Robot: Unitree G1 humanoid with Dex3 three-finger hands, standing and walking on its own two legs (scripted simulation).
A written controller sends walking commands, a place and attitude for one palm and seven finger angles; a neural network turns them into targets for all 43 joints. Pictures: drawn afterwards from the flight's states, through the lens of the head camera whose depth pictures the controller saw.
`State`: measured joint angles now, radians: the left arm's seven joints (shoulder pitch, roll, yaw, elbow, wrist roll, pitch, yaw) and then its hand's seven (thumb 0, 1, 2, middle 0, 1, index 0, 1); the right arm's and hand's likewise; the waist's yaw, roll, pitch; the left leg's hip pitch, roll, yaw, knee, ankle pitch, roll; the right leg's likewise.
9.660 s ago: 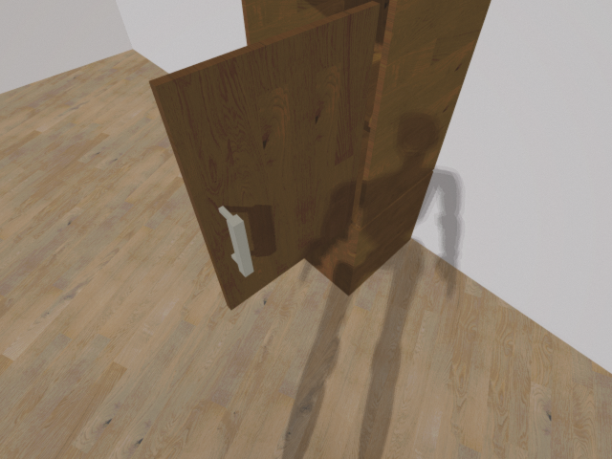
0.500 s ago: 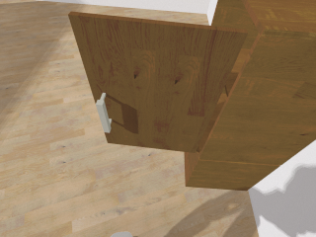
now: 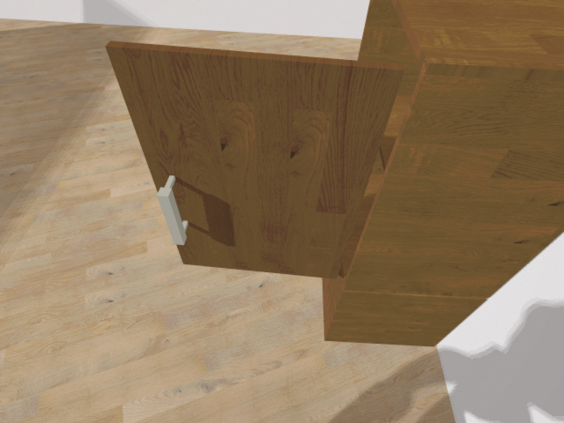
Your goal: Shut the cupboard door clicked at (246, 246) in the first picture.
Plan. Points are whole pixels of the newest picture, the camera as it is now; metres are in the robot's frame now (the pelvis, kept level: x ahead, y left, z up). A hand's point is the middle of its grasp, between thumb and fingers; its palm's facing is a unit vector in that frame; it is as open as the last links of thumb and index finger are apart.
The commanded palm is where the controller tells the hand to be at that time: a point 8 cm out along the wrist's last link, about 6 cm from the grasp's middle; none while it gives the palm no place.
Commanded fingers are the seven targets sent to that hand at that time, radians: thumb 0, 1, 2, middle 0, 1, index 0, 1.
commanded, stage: come to a stop and stand still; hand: left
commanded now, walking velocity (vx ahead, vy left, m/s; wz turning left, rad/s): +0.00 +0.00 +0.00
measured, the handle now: (175, 211) +0.51 +0.26 -0.08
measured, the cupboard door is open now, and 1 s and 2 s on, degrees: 87 87 87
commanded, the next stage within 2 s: look again from close up in 0.10 s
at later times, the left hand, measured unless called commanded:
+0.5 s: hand out of the picture -0.01 +0.22 -0.18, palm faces -0.01 -0.98 -0.20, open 7.4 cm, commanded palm none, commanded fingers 0.00 0.90 0.90 -0.20 -0.30 -0.20 -0.30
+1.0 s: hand out of the picture -0.03 +0.21 -0.18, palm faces +0.01 -0.99 -0.16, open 7.4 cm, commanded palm none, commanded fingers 0.00 0.90 0.90 -0.20 -0.30 -0.20 -0.30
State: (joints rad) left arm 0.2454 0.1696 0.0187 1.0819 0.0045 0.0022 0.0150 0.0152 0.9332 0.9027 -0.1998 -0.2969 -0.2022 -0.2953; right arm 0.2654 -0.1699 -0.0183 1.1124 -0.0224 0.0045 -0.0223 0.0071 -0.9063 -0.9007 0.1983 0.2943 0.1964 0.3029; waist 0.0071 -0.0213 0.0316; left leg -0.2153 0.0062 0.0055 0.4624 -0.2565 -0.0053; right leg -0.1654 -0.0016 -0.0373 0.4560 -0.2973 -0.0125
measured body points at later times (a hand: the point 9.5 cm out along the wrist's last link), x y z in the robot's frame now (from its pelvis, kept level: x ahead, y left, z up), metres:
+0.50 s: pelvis -0.02 +0.04 +0.00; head -0.01 +0.05 +0.45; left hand -0.01 +0.27 -0.16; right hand +0.00 -0.19 -0.15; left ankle -0.01 +0.12 -0.74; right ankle -0.04 -0.11 -0.74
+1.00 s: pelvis +0.00 +0.04 +0.00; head +0.00 +0.05 +0.45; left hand -0.03 +0.26 -0.17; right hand -0.01 -0.19 -0.16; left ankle -0.01 +0.12 -0.74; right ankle -0.04 -0.11 -0.74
